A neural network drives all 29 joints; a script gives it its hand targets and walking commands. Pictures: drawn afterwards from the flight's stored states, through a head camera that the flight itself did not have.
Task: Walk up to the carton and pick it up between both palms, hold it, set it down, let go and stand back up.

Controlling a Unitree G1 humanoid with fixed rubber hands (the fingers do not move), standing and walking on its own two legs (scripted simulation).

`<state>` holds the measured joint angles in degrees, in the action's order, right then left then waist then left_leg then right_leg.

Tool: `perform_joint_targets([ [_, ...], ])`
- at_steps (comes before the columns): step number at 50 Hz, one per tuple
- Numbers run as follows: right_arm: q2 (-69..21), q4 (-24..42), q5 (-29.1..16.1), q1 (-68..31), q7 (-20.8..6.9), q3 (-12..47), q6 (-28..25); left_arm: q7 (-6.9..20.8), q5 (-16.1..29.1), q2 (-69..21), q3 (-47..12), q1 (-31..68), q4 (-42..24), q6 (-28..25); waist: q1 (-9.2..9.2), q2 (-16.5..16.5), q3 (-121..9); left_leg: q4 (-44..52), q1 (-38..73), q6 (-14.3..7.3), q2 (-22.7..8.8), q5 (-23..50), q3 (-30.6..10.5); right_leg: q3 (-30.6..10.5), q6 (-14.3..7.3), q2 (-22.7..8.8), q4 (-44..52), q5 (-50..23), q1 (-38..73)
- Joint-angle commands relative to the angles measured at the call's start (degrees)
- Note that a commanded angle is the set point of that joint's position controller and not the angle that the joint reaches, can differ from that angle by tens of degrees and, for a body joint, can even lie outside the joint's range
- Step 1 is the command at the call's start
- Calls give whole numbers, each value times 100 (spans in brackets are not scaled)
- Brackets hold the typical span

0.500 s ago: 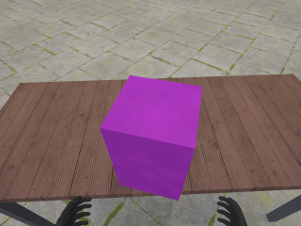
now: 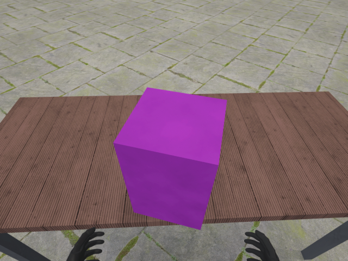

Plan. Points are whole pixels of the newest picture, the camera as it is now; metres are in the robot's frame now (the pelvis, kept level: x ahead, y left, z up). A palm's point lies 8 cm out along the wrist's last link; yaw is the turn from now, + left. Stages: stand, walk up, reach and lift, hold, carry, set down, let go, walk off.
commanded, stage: set down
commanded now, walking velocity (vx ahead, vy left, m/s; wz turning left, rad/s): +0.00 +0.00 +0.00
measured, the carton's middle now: (175, 162) +0.34 +0.02 +0.05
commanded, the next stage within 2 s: let go in 0.06 s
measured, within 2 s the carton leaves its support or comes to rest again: neither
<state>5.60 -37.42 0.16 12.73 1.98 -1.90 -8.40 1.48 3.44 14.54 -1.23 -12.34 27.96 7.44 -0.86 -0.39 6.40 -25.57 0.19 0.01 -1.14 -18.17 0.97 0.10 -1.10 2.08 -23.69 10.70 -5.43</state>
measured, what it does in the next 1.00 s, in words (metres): stands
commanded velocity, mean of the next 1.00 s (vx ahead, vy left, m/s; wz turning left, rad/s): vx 0.00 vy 0.00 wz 0.00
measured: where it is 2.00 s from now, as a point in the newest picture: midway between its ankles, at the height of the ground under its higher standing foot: outside the picture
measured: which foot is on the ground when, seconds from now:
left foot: down 0.00-1.00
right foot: down 0.00-1.00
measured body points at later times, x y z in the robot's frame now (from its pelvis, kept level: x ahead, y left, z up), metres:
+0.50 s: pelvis +0.00 -0.01 +0.00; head +0.01 -0.01 +0.45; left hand +0.16 +0.21 -0.09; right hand +0.15 -0.23 -0.10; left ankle -0.04 +0.11 -0.74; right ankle +0.03 -0.11 -0.74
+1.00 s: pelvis -0.01 -0.01 +0.00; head -0.03 -0.03 +0.45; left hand +0.04 +0.24 -0.12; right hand +0.05 -0.26 -0.15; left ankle -0.04 +0.11 -0.74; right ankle +0.03 -0.11 -0.74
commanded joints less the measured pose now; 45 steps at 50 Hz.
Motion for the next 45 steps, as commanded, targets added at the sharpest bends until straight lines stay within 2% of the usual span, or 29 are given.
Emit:
perform_joint_targets([
  [1,511,881,81,-540,22,-206,-191,-67,15,790,265,618,-892,-181,60,-258,-317,748,-1328,168,-63,1061,267,5,-80,-177,333,-424,760],
  [2,613,694,93,-558,-59,-213,-150,-117,-90,689,268,588,-836,-124,22,-368,-282,743,-1283,179,-84,1211,260,35,-122,-128,330,-366,729],
  [4,610,908,146,-582,-85,-227,-174,-125,-19,754,338,611,-885,-143,22,-36,-459,678,-1328,109,-57,1224,322,20,-78,-149,324,-500,747],
  [5,638,865,161,-642,-107,-204,-176,-142,-24,695,306,610,-799,-145,25,-8,-471,681,-1328,102,-56,1225,331,15,-76,-153,315,-557,724],
  [7,590,894,113,-554,-95,-178,-202,-142,-19,710,330,605,-896,-184,30,-14,-570,644,-1300,109,-42,1318,323,-48,-56,-191,287,-720,850],
  [10,716,645,103,-549,-176,-226,-278,-225,-129,616,318,559,-963,-169,10,-202,-611,648,-1262,139,-66,1464,291,6,-112,-115,234,-674,845],
  [13,850,524,187,-696,-237,-370,-395,-313,-131,515,223,560,-973,-166,87,-203,-766,589,-1256,142,-74,1494,286,41,-127,-93,185,-755,746],
  [16,954,310,171,-687,-314,-376,-477,-364,-162,395,173,521,-912,-140,75,-126,-801,560,-1254,125,-89,1591,268,66,-137,-62,125,-815,784],
  [18,914,392,174,-688,-294,-334,-513,-345,-132,473,212,556,-852,-140,58,6,-809,557,-1360,80,-47,1451,315,-1,-102,-113,146,-831,836],
  [20,920,296,152,-683,-346,-345,-526,-397,-191,430,181,542,-848,-112,22,-94,-736,610,-1421,80,-31,1417,307,-11,-132,-104,141,-833,861],
  [22,994,225,159,-707,-372,-382,-511,-427,-213,417,196,577,-875,-92,16,-62,-673,645,-1455,64,-31,1297,303,-34,-135,-122,154,-756,835],
  [26,962,348,156,-646,-355,-293,-521,-404,-195,453,243,589,-798,-94,24,146,-786,570,-1459,27,34,1247,360,-110,-50,-203,170,-968,835],
  [27,986,349,144,-654,-358,-295,-534,-414,-216,466,263,593,-849,-102,-5,100,-829,559,-1436,34,36,1320,360,-124,-53,-205,146,-1095,836],
  [28,1452,-149,-7,-135,-229,-269,25,-385,-494,637,492,-315,-6,-558,-166,-674,-1059,202,-1238,-102,-342,1661,-287,-410,-124,-762,-182,-1647,169],
  [29,1428,-36,-34,12,-207,-238,245,-316,-458,802,515,-442,143,-739,-26,-497,-1045,212,-1015,-194,-468,1517,-399,-501,-120,-845,-143,-1666,65],
  [31,1391,-2,-34,59,-200,-202,412,-232,-479,693,508,-181,206,-999,54,-244,-1242,154,-838,-236,-521,1630,-466,-578,-121,-877,-180,-1940,-55],
  [32,1400,-49,-8,102,-198,-199,454,-209,-476,659,494,-118,240,-1066,88,-10,-1177,180,-831,-227,-526,1504,-478,-585,-134,-871,-154,-1908,-148],
  [33,1445,-80,-5,139,-206,-215,476,-190,-470,577,480,-134,298,-1099,91,85,-1098,205,-888,-210,-489,1282,-491,-575,-133,-843,-101,-1776,-224],
  [45,1577,-526,53,468,-245,-168,594,-218,-418,719,425,-659,852,-1145,71,178,-402,393,-1223,-162,-424,584,-562,-601,-169,-865,134,-980,-625],
])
